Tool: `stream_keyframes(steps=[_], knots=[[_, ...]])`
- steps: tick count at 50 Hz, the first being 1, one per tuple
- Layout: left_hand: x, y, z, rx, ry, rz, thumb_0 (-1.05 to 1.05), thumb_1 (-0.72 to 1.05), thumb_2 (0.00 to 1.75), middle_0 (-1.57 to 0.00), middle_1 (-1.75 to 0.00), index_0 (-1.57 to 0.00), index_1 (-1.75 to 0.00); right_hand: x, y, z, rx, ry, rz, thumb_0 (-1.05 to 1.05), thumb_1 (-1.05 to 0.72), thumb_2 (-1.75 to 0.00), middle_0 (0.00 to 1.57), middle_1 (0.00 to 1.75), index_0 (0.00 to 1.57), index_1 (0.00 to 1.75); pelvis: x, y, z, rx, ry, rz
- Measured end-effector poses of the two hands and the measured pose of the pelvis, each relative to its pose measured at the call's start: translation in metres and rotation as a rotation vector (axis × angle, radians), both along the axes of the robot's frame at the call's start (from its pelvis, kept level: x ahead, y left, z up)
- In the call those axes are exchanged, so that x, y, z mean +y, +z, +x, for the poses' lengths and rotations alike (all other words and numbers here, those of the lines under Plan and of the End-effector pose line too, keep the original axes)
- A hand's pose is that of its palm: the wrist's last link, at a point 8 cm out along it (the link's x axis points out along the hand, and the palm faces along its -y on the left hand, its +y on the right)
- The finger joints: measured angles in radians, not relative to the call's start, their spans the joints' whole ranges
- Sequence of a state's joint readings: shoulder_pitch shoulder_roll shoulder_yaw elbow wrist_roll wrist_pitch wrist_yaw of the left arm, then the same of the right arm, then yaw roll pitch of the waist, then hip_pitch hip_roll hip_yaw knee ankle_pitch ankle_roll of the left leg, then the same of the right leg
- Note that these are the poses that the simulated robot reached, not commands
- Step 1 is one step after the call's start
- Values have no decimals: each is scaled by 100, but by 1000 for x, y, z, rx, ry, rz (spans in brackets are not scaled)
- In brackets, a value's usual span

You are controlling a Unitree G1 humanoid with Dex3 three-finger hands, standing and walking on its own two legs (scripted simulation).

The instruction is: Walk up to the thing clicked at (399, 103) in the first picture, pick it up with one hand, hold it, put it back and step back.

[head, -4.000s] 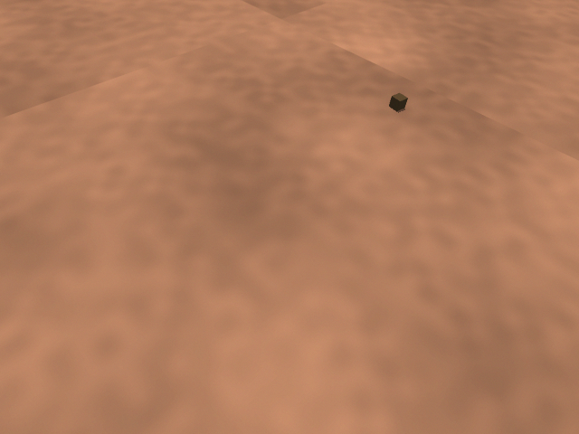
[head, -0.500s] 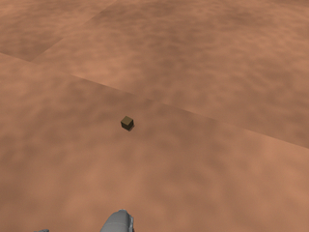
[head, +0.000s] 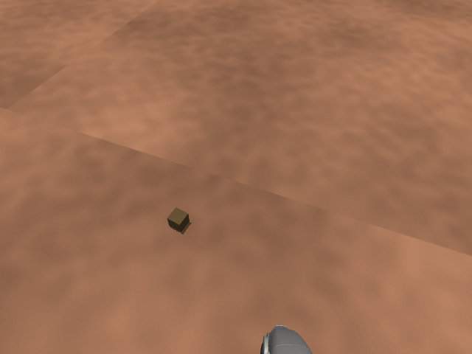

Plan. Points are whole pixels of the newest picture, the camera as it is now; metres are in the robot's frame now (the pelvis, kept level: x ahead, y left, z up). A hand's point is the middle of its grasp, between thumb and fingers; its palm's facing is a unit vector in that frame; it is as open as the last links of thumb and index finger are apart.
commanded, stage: walk up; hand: left
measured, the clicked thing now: (178, 219) +0.76 +0.23 -0.73
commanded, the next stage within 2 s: none
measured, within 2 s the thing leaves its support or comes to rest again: neither
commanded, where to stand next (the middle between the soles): +0.40 +0.01 m, yaw -1 degrees
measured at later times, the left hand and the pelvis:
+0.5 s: hand (77, 322) +0.19 +0.30 -0.15, palm faces +0.01 -0.92 -0.39, open 7.4 cm; pelvis +0.18 +0.01 -0.01, yaw +1 degrees
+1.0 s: hand (112, 228) +0.39 +0.28 -0.13, palm faces -0.02 -0.91 -0.42, open 7.4 cm; pelvis +0.31 +0.01 -0.01, yaw +0 degrees
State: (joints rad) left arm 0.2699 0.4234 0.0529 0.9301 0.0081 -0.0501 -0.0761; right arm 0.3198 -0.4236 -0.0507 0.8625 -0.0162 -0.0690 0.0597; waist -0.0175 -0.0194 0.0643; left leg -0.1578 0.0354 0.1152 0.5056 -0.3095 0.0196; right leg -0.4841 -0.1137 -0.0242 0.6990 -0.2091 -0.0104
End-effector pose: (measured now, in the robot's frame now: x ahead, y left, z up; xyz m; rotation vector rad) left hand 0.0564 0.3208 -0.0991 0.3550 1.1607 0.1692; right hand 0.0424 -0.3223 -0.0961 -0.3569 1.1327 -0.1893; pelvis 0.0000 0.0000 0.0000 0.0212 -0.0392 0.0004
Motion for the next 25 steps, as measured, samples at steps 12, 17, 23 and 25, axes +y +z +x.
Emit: stream_keyframes(steps=[12, 17, 23, 25], knots=[[-28, 22, 80, -78, 35, 69, 1, 91, 89, -20, -30, -20, -30, -21, -26, 104, 31, 17, 51, 1, -91, -90, 20, 30, 20, 30, -26, -2, 86, -9, 3, -13], [-19, 20, 91, -44, 49, 63, 1, 90, 89, -20, -30, -20, -30, -12, -15, 152, 8, 59, 55, 1, -91, -90, 20, 30, 20, 30, -21, 2, 115, -1, 13, -27], [9, -4, 114, -1, 77, 38, 1, 90, 89, -20, -30, -20, -30, 5, -5, 208, -14, 83, 5, 1, -91, -90, 20, 30, 20, 30, 1, -8, 160, 5, 26, -50], [20, -16, 127, 22, 74, 35, 1, 90, 89, -20, -30, -20, -30, 10, -4, 223, -40, 75, -22, 1, -91, -90, 20, 30, 20, 30, 11, -15, 175, 1, 23, -28]])
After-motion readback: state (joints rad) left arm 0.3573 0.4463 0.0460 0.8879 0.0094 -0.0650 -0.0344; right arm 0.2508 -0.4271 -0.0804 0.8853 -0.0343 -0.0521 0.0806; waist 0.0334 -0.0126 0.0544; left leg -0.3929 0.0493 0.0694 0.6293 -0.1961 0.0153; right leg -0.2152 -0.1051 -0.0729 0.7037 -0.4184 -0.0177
